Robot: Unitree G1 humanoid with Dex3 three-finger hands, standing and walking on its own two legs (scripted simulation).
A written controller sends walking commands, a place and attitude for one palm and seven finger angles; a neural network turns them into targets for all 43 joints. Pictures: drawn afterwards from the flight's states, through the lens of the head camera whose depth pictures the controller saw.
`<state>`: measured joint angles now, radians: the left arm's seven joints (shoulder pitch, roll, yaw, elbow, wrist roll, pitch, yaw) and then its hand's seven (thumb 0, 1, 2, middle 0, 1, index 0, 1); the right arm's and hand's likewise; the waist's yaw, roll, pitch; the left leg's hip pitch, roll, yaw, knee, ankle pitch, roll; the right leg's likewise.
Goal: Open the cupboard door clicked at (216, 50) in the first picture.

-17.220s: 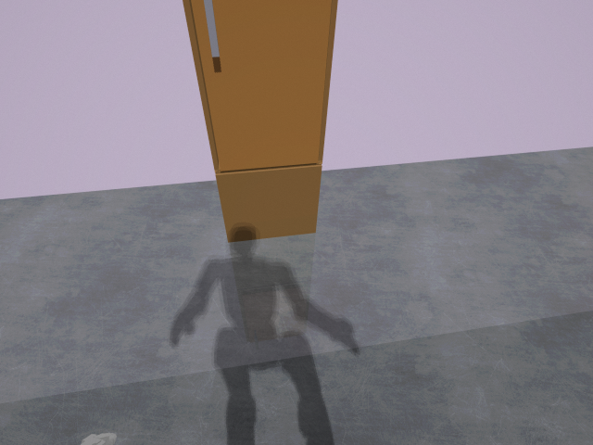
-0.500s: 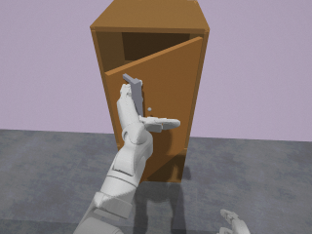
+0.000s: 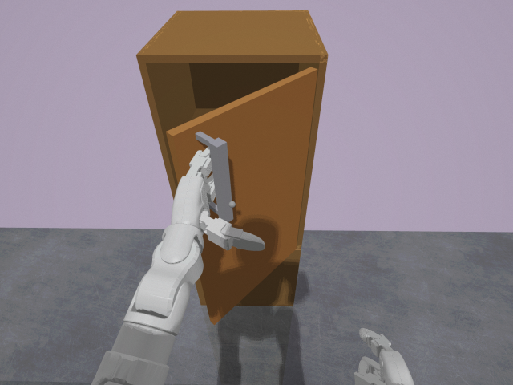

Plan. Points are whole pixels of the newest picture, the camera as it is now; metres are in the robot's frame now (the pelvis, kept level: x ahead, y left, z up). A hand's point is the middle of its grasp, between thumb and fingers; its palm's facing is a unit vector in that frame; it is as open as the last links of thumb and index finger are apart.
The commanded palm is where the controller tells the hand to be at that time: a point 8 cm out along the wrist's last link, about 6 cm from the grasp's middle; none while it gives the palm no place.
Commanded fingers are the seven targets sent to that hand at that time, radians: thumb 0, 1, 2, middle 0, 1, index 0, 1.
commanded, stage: slide the hand sideways off the handle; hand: left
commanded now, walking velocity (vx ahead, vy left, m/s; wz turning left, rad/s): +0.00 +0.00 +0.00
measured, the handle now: (214, 179) +0.39 +0.11 +0.15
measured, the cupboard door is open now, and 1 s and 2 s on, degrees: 47 47 47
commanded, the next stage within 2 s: draw the hand back to the body in 0.72 s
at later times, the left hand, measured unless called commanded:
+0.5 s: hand (198, 230) +0.28 +0.11 +0.15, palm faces +0.04 -1.00 -0.02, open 16.1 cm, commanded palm +0.24 +0.17 +0.15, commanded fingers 0.00 -0.50 0.30 -0.15 -0.30 -0.15 -0.30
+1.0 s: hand (171, 245) +0.25 +0.14 +0.15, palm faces +0.07 -1.00 -0.06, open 16.3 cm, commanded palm +0.21 +0.20 +0.16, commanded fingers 0.00 -0.50 0.30 -0.15 -0.30 -0.15 -0.30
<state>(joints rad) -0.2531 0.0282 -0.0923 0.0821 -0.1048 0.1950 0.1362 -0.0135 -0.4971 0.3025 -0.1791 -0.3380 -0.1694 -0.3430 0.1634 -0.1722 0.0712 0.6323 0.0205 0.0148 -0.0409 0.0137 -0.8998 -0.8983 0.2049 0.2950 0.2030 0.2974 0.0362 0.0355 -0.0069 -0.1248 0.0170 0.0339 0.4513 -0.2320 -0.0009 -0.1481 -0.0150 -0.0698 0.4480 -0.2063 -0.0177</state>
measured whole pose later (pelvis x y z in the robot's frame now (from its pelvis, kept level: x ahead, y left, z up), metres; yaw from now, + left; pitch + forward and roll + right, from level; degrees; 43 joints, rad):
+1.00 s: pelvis +0.03 -0.02 +0.00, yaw +2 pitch -5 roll +0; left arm 0.24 0.19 0.09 -0.42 -0.21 0.24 -0.09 -0.01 -0.50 0.30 -0.15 -0.30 -0.15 -0.30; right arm 0.19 -0.21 0.08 0.59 0.03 -0.11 -0.08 0.02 -0.90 -0.90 0.20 0.30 0.20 0.30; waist 0.06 0.06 -0.03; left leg -0.13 0.04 0.00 0.51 -0.30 -0.02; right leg -0.14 0.00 -0.10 0.49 -0.28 -0.03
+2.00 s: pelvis +0.04 +0.01 +0.00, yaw +0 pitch -5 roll -1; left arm 0.44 0.33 0.31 -0.39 -0.04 -0.11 0.11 0.00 0.56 0.76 -0.20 -0.30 -0.20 -0.30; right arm 0.18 -0.21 0.02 0.65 -0.01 -0.10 -0.07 0.01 -0.90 -0.90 0.21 0.30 0.20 0.30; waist 0.08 0.05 0.04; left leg -0.05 0.01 0.04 0.40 -0.26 0.01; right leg -0.05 -0.01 -0.06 0.35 -0.21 0.00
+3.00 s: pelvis -0.02 +0.02 -0.01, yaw -1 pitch +0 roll -1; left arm 0.57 0.43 0.42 -0.52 -0.04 -0.18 0.13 0.01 0.89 0.90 -0.21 -0.30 -0.21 -0.30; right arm 0.17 -0.22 -0.02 0.54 0.01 -0.02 -0.09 0.01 -0.90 -0.90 0.20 0.29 0.20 0.30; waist 0.01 0.00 0.06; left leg -0.32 0.00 0.06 0.53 -0.22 0.03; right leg -0.33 -0.03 -0.04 0.49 -0.17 0.02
